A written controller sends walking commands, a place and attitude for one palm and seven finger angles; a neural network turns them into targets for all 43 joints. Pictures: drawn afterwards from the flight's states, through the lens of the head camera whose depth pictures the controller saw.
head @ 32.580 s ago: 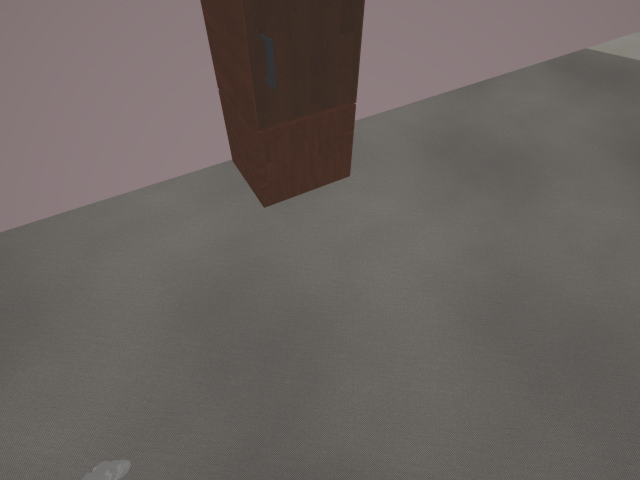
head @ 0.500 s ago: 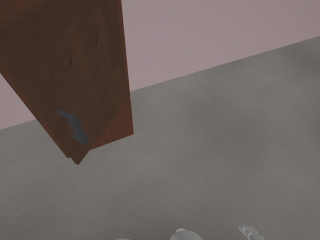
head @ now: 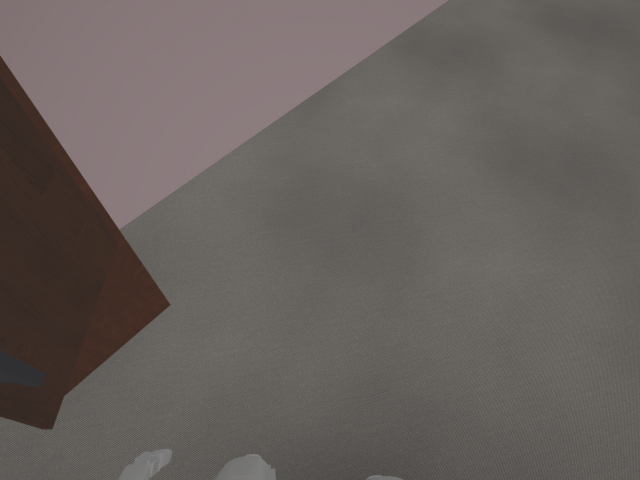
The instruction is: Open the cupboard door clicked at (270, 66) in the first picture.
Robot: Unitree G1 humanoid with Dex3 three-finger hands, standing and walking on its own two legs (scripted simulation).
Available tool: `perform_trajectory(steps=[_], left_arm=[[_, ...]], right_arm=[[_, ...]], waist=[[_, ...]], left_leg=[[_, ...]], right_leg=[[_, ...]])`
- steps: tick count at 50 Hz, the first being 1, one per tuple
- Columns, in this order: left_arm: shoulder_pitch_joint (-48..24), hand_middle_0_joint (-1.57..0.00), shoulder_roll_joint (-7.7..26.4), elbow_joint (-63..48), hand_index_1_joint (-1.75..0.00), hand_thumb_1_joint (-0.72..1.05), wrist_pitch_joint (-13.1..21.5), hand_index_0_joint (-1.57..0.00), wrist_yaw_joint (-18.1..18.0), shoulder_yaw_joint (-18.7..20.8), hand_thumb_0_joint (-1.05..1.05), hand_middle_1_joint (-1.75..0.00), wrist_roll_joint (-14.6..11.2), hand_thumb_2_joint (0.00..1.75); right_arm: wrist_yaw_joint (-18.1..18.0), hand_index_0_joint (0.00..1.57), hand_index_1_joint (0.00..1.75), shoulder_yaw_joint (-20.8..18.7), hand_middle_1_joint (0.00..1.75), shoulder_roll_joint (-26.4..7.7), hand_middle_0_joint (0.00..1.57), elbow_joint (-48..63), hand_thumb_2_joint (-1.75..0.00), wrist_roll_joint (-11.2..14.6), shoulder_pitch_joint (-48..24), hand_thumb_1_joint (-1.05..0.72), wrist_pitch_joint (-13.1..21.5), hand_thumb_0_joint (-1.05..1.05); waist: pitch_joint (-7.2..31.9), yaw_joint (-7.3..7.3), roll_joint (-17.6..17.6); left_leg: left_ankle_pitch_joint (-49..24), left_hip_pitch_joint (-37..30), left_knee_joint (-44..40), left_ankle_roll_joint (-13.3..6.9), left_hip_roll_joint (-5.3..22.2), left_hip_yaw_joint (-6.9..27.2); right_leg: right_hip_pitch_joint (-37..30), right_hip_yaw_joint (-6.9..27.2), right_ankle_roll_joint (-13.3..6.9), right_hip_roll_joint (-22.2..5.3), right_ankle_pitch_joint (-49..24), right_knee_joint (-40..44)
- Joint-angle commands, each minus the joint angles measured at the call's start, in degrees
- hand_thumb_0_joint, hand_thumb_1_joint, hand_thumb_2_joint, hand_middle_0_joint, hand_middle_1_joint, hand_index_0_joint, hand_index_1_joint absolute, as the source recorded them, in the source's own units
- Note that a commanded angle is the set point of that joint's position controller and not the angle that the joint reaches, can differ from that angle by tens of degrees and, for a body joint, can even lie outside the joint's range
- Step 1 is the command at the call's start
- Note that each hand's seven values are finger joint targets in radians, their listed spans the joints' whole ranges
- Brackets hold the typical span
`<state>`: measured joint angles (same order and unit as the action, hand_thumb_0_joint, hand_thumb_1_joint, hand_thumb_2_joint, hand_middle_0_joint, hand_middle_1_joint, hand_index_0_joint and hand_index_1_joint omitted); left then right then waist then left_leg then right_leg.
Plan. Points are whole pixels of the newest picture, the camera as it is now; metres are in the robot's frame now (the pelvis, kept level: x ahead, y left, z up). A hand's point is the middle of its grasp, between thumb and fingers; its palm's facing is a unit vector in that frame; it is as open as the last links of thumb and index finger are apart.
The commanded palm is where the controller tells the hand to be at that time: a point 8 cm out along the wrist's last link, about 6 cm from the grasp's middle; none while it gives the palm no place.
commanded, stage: walk to a spot facing it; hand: left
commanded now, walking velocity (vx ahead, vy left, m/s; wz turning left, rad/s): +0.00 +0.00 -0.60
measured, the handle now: out of the picture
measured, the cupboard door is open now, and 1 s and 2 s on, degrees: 40 40 40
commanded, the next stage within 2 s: turn to face it in 1.68 s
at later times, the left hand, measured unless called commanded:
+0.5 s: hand (228, 446) +0.18 +0.14 -0.15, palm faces -0.26 -0.93 -0.25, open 7.4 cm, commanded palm none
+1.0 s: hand (293, 311) +0.39 +0.06 -0.16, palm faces -0.54 -0.82 -0.16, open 7.4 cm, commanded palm none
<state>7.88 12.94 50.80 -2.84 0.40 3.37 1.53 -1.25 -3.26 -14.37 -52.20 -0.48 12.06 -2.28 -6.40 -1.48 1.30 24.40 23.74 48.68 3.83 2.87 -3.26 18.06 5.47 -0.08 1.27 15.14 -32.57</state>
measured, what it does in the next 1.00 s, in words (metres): walks ahead, turning right: left foot, then right foot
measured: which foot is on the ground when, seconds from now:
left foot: up 0.00-0.04, down 0.06-0.38, up 0.40-0.74, down 0.76-1.00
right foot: down 0.00-0.06, up 0.08-0.36, down 0.38-0.76, up 0.78-1.00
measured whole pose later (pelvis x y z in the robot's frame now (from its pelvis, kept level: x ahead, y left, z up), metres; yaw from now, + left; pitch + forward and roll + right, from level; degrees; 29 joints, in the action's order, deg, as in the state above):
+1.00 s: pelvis +0.21 -0.07 +0.01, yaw -36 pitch +1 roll -1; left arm 10.5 14.4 54.5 -0.7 3.2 5.1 1.9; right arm -1.3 -0.4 -8.9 -54.9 -1.8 18.3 4.8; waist -3.5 0.9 2.7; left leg 15.3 8.4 22.6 -0.3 4.4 -10.6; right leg 35.7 -2.0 0.0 -3.3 13.3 -66.0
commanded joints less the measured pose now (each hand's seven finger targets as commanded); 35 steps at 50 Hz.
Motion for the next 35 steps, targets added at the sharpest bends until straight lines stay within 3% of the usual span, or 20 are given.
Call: perform_trajectory(steps=[1, 2, 3, 4, 5, 6, 8, 11, 13, 15, 17, 18, 19, 20, 21, 23, 25, 31, 33, 35], left_arm=[[-2.48, -0.2, 10.79, -4.88, -0.3, 0.9, 0.64, -0.2, -0.58, 3.25, 0.0, -0.3, -0.22, 0.9], [-2.05, -0.2, 7.62, -6.08, -0.3, 0.9, 0.26, -0.2, -0.38, 2.61, 0.0, -0.3, -0.75, 0.9], [-1.09, -0.2, 4.67, -7.17, -0.3, 0.9, 0.14, -0.2, 0.21, 2.0, 0.0, -0.3, -1.16, 0.9], [-2.3, -0.2, 6.68, -7.74, -0.3, 0.9, 0.6, -0.2, 0.76, 2.41, 0.0, -0.3, -0.46, 0.9], [-2.64, -0.2, 6.57, -6.5, -0.3, 0.9, 0.73, -0.2, 1.09, 3.05, 0.0, -0.3, 0.4, 0.9], [-1.13, -0.2, 6.36, -5.86, -0.3, 0.9, 0.85, -0.2, 1.44, 3.05, 0.0, -0.3, 0.32, 0.9], [-1.1, -0.2, 4.48, -5.09, -0.3, 0.9, 0.58, -0.2, 1.98, 2.54, 0.0, -0.3, -0.13, 0.9], [-2.35, -0.2, 2.98, -5.42, -0.3, 0.9, 0.66, -0.2, 2.07, 1.73, 0.0, -0.3, -0.39, 0.9], [-3.42, -0.2, 2.6, -5.62, -0.3, 0.9, 1.0, -0.2, 2.02, 1.51, 0.0, -0.3, -0.49, 0.9], [-2.56, -0.2, 2.93, -5.21, -0.3, 0.9, 1.37, -0.2, 1.91, 1.59, 0.0, -0.3, -0.52, 0.9], [3.6, -0.2, 5.08, -3.24, -0.3, 0.9, 1.75, -0.2, 1.81, 2.27, 0.0, -0.3, -0.26, 0.9], [8.96, -0.2, 10.44, -1.62, -0.3, 0.9, 2.22, -0.2, 1.26, 3.46, 0.0, -0.3, 0.35, 0.9], [13.19, -0.2, 16.46, -0.04, -0.3, 0.9, 2.24, -0.2, 0.42, 4.69, 0.0, -0.3, -0.11, 0.9], [14.69, -0.2, 16.52, -0.32, -0.3, 0.9, 2.44, -0.2, -0.24, 4.61, 0.0, -0.3, -0.73, 0.9], [11.56, -0.2, 13.86, -0.37, -0.3, 0.9, 2.74, -0.2, -0.73, 4.63, 0.0, -0.3, -0.45, 0.9], [7.06, -0.2, 9.94, -1.36, -0.3, 0.9, 3.46, -0.2, -0.76, 3.39, 0.0, -0.3, -0.43, 0.9], [6.95, -0.2, 9.35, -1.19, -0.3, 0.9, 4.41, -0.2, -0.33, 3.18, 0.0, -0.3, -0.32, 0.9], [11.05, -0.2, 9.91, 0.97, -0.3, 0.9, 5.36, -0.2, 0.22, 3.35, 0.0, -0.3, -0.1, 0.9], [10.48, -0.2, 10.4, 0.93, -0.3, 0.9, 5.32, -0.2, 0.33, 3.54, 0.0, -0.3, -0.08, 0.9], [9.32, -0.2, 10.16, 1.02, -0.3, 0.9, 5.2, -0.2, 0.36, 3.7, 0.0, -0.3, -0.23, 0.9]], right_arm=[[-0.57, 0.2, 0.3, -1.01, 0.3, -3.65, 0.2, 2.11, -0.9, -0.01, 8.19, -0.9, 1.97, 0.0], [-0.96, 0.2, 0.3, -1.49, 0.3, -7.52, 0.2, 1.86, -0.9, -0.62, 10.86, -0.9, 2.72, 0.0], [-1.28, 0.2, 0.3, -2.45, 0.3, -13.39, 0.2, 2.67, -0.9, -1.63, 11.65, -0.9, 3.12, 0.0], [-1.42, 0.2, 0.3, -2.39, 0.3, -14.22, 0.2, 3.66, -0.9, -1.69, 10.82, -0.9, 3.23, 0.0], [-1.44, 0.2, 0.3, -1.89, 0.3, -11.99, 0.2, 3.83, -0.9, -2.01, 8.11, -0.9, 3.67, 0.0], [-1.49, 0.2, 0.3, -1.27, 0.3, -10.44, 0.2, 4.67, -0.9, -1.86, 5.15, -0.9, 3.85, 0.0], [-1.59, 0.2, 0.3, -0.68, 0.3, -7.84, 0.2, 4.58, -0.9, -1.81, 4.09, -0.9, 3.8, 0.0], [-1.54, 0.2, 0.3, -1.16, 0.3, -8.03, 0.2, 3.23, -0.9, -1.65, 7.05, -0.9, 3.42, 0.0], [-1.2, 0.2, 0.3, -1.67, 0.3, -8.99, 0.2, 2.19, -0.9, -1.6, 9.04, -0.9, 3.16, 0.0], [-0.86, 0.2, 0.3, -2.03, 0.3, -9.6, 0.2, 2.04, -0.9, -1.5, 9.0, -0.9, 2.79, 0.0], [-0.44, 0.2, 0.3, -2.14, 0.3, -9.32, 0.2, 2.7, -0.9, -1.13, 6.78, -0.9, 2.41, 0.0], [0.15, 0.2, 0.3, -1.66, 0.3, -6.06, 0.2, 4.09, -0.9, -0.31, 5.3, -0.9, 2.38, 0.0], [0.49, 0.2, 0.3, -0.53, 0.3, -3.18, 0.2, 7.56, -0.9, -0.22, -1.39, -0.9, 2.17, 0.0], [0.42, 0.2, 0.3, -0.65, 0.3, -5.5, 0.2, 8.79, -0.9, -0.42, -4.26, -0.9, 1.82, 0.0], [0.61, 0.2, 0.3, -1.25, 0.3, -5.29, 0.2, 7.79, -0.9, -0.37, -5.82, -0.9, 1.98, 0.0], [1.21, 0.2, 0.3, -1.68, 0.3, -5.36, 0.2, 6.08, -0.9, -0.92, -5.3, -0.9, 2.25, 0.0], [1.63, 0.2, 0.3, -1.58, 0.3, -3.84, 0.2, 4.67, -0.9, -0.94, -3.62, -0.9, 2.21, 0.0], [2.03, 0.2, 0.3, -1.64, 0.3, -2.63, 0.2, 6.58, -0.9, -0.6, -7.63, -0.9, 3.75, 0.0], [1.89, 0.2, 0.3, -1.4, 0.3, -2.84, 0.2, 7.33, -0.9, -0.43, -8.29, -0.9, 4.49, 0.0], [1.49, 0.2, 0.3, -1.34, 0.3, -3.02, 0.2, 6.65, -0.9, -0.4, -5.97, -0.9, 5.24, 0.0]], waist=[[7.38, -1.79, 5.83], [8.05, -2.63, -5.42], [7.27, -2.49, -21.38], [6.99, -2.39, -13.5], [6.27, -0.51, -10.46], [6.37, 1.16, -11.53], [6.73, 1.53, -11.11], [9.18, -0.41, -12.56], [9.94, -1.53, -14.07], [10.23, -1.45, -14.29], [11.46, 1.97, -9.27], [12.99, 5.07, 4.71], [9.24, 8.72, 19.92], [7.19, 9.39, 15.08], [5.86, 7.55, 14.68], [3.12, 4.21, 9.63], [4.13, 2.74, 7.59], [3.95, 4.07, 5.75], [3.28, 3.88, 6.68], [4.16, 2.28, 5.99]], left_leg=[[-8.4, -14.69, -18.77, -0.75, -1.05, 0.49], [-3.57, -18.91, -28.9, -3.76, 7.31, 10.86], [-2.47, -18.85, -36.55, -10.37, 22.97, 28.66], [-1.53, -11.44, -37.89, -14.5, 27.39, 31.65], [-8.09, -10.3, -36.52, -13.27, 23.36, 27.01], [-14.38, -10.53, -34.14, -12.28, 21.07, 20.07], [-28.94, -14.59, -30.48, -9.91, 15.87, 7.7], [-40.35, -20.17, -25.95, -9.44, 14.81, 0.11], [-42.39, -21.34, -24.35, -9.57, 15.9, -0.95], [-38.46, -19.9, -22.64, -8.62, 16.77, -1.65], [-20.52, -12.05, -15.99, -4.97, 14.57, -4.9], [-4.47, 1.35, -4.27, -1.95, 9.54, -9.65], [17.13, 16.69, 9.06, 0.29, 1.87, -7.86], [13.01, 19.11, 14.99, -0.43, 3.14, 0.71], [7.33, 20.83, 18.27, -0.52, 3.73, 2.55], [-0.89, 16.31, 15.04, 0.16, 4.8, 3.14], [-4.7, 11.84, 10.75, 0.7, 3.6, 1.61], [-7.03, 10.27, -1.25, 0.42, 0.95, 1.26], [-6.48, 5.92, -6.58, -0.02, 0.13, 1.26], [-8.26, -2.9, -14.26, -0.39, -1.45, 0.54]], right_leg=[[6.7, 12.4, -6.04, -8.63, -2.48, 7.37], [12.83, 8.19, -3.2, -2.8, 5.56, -0.26], [18.68, -2.23, 0.55, 4.06, 18.36, -16.05], [15.99, -1.0, 0.59, 0.47, 19.26, -27.25], [15.63, -1.2, 1.12, -0.25, 15.93, -33.21], [16.02, -2.43, 1.56, -1.8, 13.76, -35.25], [15.4, -5.23, 2.68, -2.68, 10.25, -32.3], [11.42, -9.35, 2.63, -2.19, 10.83, -20.6], [8.16, -10.95, 1.9, -1.39, 10.87, -13.99], [3.08, -12.0, 0.94, -0.94, 9.12, -6.27], [-10.03, -12.32, -0.65, -0.62, 0.41, 6.76], [-22.62, 1.89, -4.63, -11.22, 1.96, 13.07], [-24.47, 22.11, -11.51, -23.48, -1.04, 18.16], [-19.66, 25.21, -14.71, -24.53, 8.8, 19.81], [-18.52, 25.3, -14.13, -20.96, 13.55, 20.59], [-12.0, 15.68, -11.69, -16.52, 7.11, 19.64], [-9.89, 11.1, -10.81, -13.73, 1.79, 19.17], [-12.69, 13.95, -11.92, -13.02, 2.27, 18.83], [-10.45, 14.7, -11.99, -13.29, 1.07, 17.63], [-7.11, 14.24, -10.74, -11.67, -1.83, 14.15]])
